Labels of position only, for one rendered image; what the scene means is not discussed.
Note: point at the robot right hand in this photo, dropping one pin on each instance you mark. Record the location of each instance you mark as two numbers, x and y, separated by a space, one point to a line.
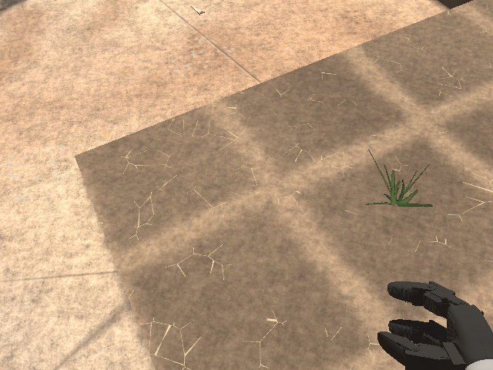
422 345

